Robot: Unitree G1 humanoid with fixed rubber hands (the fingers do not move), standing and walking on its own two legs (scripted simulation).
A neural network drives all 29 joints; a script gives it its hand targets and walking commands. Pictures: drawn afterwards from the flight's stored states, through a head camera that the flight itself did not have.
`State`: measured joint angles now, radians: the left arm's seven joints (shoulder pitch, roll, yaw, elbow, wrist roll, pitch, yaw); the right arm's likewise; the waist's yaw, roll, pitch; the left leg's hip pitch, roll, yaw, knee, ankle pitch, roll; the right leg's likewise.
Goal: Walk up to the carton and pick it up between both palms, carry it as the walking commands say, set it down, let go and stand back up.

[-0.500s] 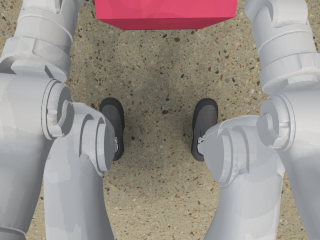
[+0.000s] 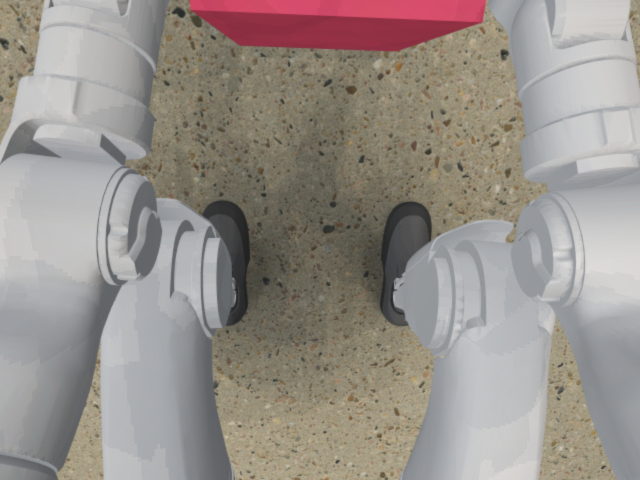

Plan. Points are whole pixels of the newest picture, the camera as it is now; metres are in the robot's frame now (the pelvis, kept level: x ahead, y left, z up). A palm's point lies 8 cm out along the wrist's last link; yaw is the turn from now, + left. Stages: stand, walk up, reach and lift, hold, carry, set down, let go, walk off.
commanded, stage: reach and lift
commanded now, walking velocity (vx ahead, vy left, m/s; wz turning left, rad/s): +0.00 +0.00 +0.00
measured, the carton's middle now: out of the picture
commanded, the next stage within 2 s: none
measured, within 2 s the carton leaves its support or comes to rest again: neither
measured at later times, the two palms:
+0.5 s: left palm out of the picture +0.55 +0.16 -0.11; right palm out of the picture +0.56 -0.13 -0.10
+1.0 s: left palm out of the picture +0.53 +0.17 -0.04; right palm out of the picture +0.54 -0.12 -0.03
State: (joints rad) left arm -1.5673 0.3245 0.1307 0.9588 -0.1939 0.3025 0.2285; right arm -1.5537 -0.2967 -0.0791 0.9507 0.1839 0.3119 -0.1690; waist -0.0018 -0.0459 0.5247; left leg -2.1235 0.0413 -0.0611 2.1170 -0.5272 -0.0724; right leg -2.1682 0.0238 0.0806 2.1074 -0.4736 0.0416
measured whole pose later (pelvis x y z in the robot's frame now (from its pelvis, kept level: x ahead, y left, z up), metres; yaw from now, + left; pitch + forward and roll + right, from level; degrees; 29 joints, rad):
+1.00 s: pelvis -0.01 +0.01 +0.05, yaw +1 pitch +20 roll -1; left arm -1.38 0.21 0.23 0.71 -0.07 0.50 0.24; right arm -1.39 -0.20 -0.28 0.75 0.07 0.49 -0.12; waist 0.00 -0.04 0.52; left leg -1.82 0.00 -0.09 2.01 -0.53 -0.07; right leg -1.81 0.06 0.08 1.99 -0.52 0.04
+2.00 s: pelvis -0.01 -0.01 +0.16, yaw +3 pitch +10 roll +0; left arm -1.18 0.15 0.23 0.65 -0.06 0.52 0.24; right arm -1.17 -0.13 -0.29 0.66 0.05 0.52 -0.12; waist 0.00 -0.04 0.52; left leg -1.34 -0.01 -0.09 1.67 -0.50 -0.08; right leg -1.33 0.05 0.08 1.66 -0.50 0.06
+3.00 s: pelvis -0.01 +0.00 +0.28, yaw +4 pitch -1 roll -1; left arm -0.98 0.07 0.23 0.61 -0.03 0.55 0.23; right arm -0.97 -0.07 -0.29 0.61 0.01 0.56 -0.11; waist 0.00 -0.03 0.50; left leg -0.81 -0.01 -0.09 1.18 -0.35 -0.06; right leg -0.79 0.03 0.08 1.17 -0.36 0.06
